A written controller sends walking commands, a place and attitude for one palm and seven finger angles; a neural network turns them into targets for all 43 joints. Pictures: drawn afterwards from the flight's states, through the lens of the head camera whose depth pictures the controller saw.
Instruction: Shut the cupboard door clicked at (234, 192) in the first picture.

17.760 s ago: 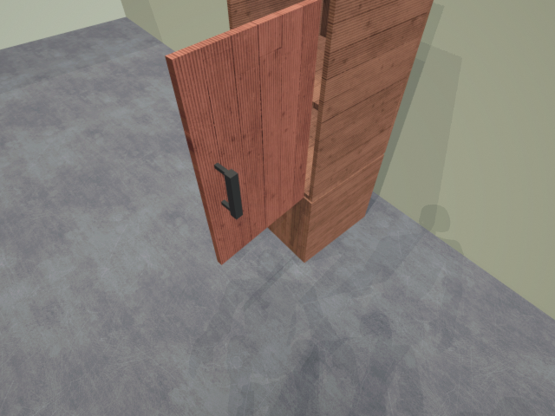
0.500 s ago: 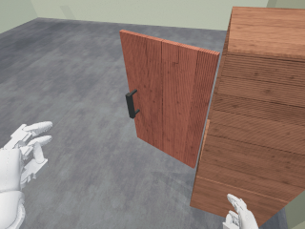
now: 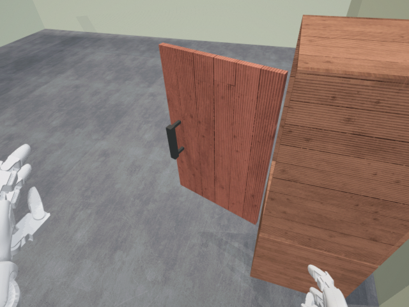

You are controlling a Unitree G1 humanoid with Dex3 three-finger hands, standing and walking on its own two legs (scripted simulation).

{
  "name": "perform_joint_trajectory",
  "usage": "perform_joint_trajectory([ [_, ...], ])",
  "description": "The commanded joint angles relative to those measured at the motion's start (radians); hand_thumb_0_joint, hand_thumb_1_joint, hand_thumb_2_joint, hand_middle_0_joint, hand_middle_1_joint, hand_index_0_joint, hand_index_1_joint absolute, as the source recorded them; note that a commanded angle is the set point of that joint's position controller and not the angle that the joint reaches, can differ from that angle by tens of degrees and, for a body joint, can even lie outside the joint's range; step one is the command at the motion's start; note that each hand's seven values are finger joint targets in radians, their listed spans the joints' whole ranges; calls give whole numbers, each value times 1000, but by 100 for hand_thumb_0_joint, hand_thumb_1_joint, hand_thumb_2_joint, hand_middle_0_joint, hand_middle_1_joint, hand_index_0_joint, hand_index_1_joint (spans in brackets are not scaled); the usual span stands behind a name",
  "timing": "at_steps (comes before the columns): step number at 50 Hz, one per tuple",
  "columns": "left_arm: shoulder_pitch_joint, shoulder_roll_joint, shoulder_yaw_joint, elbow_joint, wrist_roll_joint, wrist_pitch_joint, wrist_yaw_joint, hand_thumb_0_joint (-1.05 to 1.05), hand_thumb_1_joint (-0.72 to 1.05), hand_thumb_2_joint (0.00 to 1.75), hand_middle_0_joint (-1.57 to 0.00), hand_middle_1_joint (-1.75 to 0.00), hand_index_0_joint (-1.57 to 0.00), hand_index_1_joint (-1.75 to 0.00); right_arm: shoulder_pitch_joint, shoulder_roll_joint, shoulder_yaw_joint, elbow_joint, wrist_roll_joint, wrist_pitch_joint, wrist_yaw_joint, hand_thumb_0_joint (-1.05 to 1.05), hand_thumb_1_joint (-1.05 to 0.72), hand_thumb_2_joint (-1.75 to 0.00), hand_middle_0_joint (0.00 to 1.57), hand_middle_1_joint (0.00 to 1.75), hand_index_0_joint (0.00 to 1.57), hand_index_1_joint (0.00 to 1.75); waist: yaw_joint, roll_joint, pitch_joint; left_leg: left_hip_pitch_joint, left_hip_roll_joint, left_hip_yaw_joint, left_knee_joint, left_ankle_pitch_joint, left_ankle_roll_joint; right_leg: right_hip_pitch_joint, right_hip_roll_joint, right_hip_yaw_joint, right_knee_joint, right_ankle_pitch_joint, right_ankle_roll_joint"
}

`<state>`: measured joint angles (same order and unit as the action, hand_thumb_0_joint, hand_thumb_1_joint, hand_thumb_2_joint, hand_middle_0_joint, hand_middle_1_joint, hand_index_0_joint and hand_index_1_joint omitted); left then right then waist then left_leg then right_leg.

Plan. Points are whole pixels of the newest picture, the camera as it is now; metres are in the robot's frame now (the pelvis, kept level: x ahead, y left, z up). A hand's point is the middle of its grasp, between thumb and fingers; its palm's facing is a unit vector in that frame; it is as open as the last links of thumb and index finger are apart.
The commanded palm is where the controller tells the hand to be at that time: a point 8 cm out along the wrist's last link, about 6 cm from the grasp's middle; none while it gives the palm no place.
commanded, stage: step back with the hand held close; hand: left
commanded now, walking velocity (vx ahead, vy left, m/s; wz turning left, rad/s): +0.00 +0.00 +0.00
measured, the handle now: (176, 139) +0.64 +0.18 -0.06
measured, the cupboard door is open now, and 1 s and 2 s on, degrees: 73 73 73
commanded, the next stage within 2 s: stop stepping back and stand still in 1.72 s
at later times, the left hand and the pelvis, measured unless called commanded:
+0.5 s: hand (17, 222) +0.17 +0.30 +0.17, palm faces +0.42 -0.74 -0.52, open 7.4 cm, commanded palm +0.11 +0.33 +0.17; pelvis -0.03 +0.03 -0.01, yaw -1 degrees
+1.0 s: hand (3, 259) +0.12 +0.27 +0.18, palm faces +0.48 -0.73 -0.49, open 7.4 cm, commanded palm +0.05 +0.31 +0.17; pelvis -0.09 +0.01 -0.02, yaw +1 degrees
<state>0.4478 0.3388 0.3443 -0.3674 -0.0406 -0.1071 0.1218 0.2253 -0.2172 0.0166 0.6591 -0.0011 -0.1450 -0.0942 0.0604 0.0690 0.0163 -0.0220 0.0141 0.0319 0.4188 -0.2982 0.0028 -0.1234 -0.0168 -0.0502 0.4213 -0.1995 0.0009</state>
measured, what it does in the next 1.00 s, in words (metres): shifts its weight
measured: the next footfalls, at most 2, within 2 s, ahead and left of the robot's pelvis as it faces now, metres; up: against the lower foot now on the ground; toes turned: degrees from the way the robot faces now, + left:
right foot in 1.74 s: -0.25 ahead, -0.08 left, +0.00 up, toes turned -5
left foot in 1.90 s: -0.18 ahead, +0.12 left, +0.00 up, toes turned -3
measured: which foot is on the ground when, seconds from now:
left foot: down 0.00-1.00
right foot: down 0.00-1.00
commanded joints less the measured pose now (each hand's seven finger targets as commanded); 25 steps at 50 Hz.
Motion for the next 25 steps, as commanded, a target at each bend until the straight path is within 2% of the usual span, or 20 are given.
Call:
perform_joint_trajectory([
  [1, -110, 181, 121, -156, -8, -60, 13, 0, 90, 90, -20, -30, -20, -30, -142, -98, -37, -166, 4, -48, -3, 0, -90, -90, 20, 30, 20, 30, 2, -3, 40, -164, 9, 2, -109, 148, 9, 38, 0, 17, -82, 5, -12],
  [2, -102, 179, 119, -136, -9, -60, 10, 0, 90, 90, -20, -30, -20, -30, -140, -101, -38, -161, 4, -47, -4, 0, -90, -90, 20, 30, 20, 30, 3, -23, 47, -166, 10, -1, -112, 143, 9, 37, 2, 15, -91, -2, -12],
  [3, -103, 169, 110, -142, -10, -62, 8, 0, 90, 90, -20, -30, -20, -30, -141, -100, -37, -166, 5, -45, -2, 0, -90, -90, 20, 30, 20, 30, 3, -7, 42, -165, 10, -1, -114, 139, 9, 40, -1, 18, -85, -6, -11],
  [4, -189, 264, 203, -172, -9, -100, 18, 0, 90, 90, -20, -30, -20, -30, -132, -142, -51, -197, 13, -19, 5, 0, -90, -90, 20, 30, 20, 30, -45, -31, 68, -248, 26, -8, -54, 37, 29, -57, -53, 143, -145, -30, -20],
  [5, -89, 204, 156, -116, -6, -109, 13, 0, 90, 90, -20, -30, -20, -30, -120, -132, -53, -181, 7, -3, 7, 0, -90, -90, 20, 30, 20, 30, -51, -78, 30, -232, 17, -22, -17, 26, 32, -78, -86, 158, -164, -53, -32],
  [6, -61, 190, 135, -131, -1, -110, 13, 0, 90, 90, -20, -30, -20, -30, -126, -130, -56, -187, 5, 8, 12, 0, -90, -90, 20, 30, 20, 30, -50, -104, 11, -211, 12, -20, 7, 41, 33, -91, -101, 176, -176, -46, -38],
  [7, -71, 204, 144, -169, 2, -120, 13, 0, 90, 90, -20, -30, -20, -30, -132, -132, -57, -191, 4, 14, 13, 0, -90, -90, 20, 30, 20, 30, -51, -104, -6, -214, 6, -21, 24, 56, 31, -92, -114, 181, -171, -26, -46],
  [8, -55, 207, 144, -183, 2, -129, 17, 0, 90, 90, -20, -30, -20, -30, -127, -125, -55, -194, 4, 20, 15, 0, -90, -90, 20, 30, 20, 30, -54, -110, -53, -217, 8, -25, 30, 64, 29, -70, -127, 172, -148, -7, -49],
  [10, -12, 218, 161, -218, -1, -135, 30, 0, 90, 90, -20, -30, -20, -30, -120, -131, -64, -207, 6, 35, 14, 0, -90, -90, 20, 30, 20, 30, -56, -75, -125, -210, 16, -37, 17, 133, 26, -26, -119, 150, -86, 113, -50],
  [12, 18, 263, 209, -290, -5, -138, 41, 0, 90, 90, -20, -30, -20, -30, -129, -140, -69, -224, 5, 46, 4, 0, -90, -90, 20, 30, 20, 30, -53, 2, -194, -222, 39, -59, -9, 276, 18, 47, -88, 101, 18, 289, -36],
  [14, 61, 267, 227, -317, -10, -135, 46, 0, 90, 90, -20, -30, -20, -30, -124, -136, -72, -249, 7, 62, 0, 0, -90, -90, 20, 30, 20, 30, -50, 18, -244, -243, 60, -68, 3, 434, 8, 96, -68, 73, 106, 429, -23],
  [16, 80, 283, 248, -339, -12, -129, 48, 0, 90, 90, -20, -30, -20, -30, -121, -136, -78, -266, 8, 78, -4, 0, -90, -90, 20, 30, 20, 30, -49, 20, -259, -259, 73, -66, 26, 547, -3, 108, -59, 67, 155, 521, -15],
  [17, 93, 296, 262, -339, -14, -125, 46, 0, 90, 90, -20, -30, -20, -30, -121, -141, -80, -265, 8, 82, -6, 0, -90, -90, 20, 30, 20, 30, -46, 29, -267, -266, 75, -73, 33, 582, -10, 104, -59, 68, 172, 529, -15],
  [19, 112, 271, 248, -334, -16, -122, 44, 0, 90, 90, -20, -30, -20, -30, -106, -139, -81, -274, 9, 90, -6, 0, -90, -90, 20, 30, 20, 30, -50, 32, -250, -284, 97, -77, 31, 621, -16, 78, -50, 65, 210, 478, -11],
  [21, 117, 256, 243, -305, -18, -120, 42, 0, 90, 90, -20, -30, -20, -30, -100, -144, -84, -271, 7, 91, -4, 0, -90, -90, 20, 30, 20, 30, -53, 28, -207, -343, 120, -91, 0, 528, 1, 59, -29, 60, 226, 359, -2],
  [22, 116, 263, 256, -293, -16, -122, 41, 0, 90, 90, -20, -30, -20, -30, -114, -152, -86, -270, 4, 88, -6, 0, -90, -90, 20, 30, 20, 30, -47, 55, -184, -398, 127, -100, -29, 434, 16, 71, -19, 59, 235, 327, 5],
  [23, 108, 241, 236, -272, -16, -122, 40, 0, 90, 90, -20, -30, -20, -30, -107, -145, -80, -269, 6, 88, -7, 0, -90, -90, 20, 30, 20, 30, -52, 28, -142, -460, 135, -107, -52, 320, 30, 74, -18, 59, 243, 282, 8],
  [25, 89, 229, 227, -238, -8, -126, 42, 0, 90, 90, -20, -30, -20, -30, -101, -151, -79, -264, 10, 84, -8, 0, -90, -90, 20, 30, 20, 30, -56, 19, -91, -584, 140, -112, -84, 78, 57, 102, -14, 76, 250, 247, 12],
])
